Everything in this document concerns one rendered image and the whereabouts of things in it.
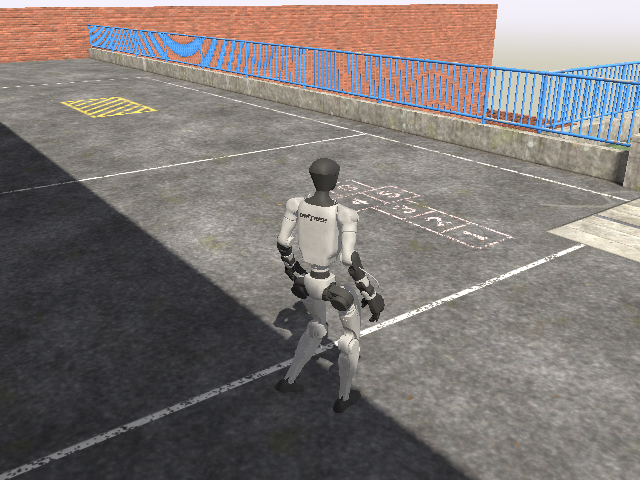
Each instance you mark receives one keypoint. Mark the robot right upper arm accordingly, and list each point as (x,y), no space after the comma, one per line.
(349,220)

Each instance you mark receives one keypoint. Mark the robot torso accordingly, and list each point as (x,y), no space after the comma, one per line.
(319,240)

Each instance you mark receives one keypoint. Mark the right robot forearm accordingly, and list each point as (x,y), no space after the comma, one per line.
(361,280)

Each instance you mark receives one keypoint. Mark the robot left hand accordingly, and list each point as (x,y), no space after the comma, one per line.
(297,268)

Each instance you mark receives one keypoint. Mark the robot left upper arm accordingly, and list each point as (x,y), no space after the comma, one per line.
(285,237)

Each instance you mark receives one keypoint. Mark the right robot shin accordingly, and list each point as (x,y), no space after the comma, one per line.
(347,367)

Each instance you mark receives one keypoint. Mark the left robot forearm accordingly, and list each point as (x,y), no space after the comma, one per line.
(287,255)

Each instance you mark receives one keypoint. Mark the robot right hand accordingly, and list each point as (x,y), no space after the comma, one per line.
(376,306)

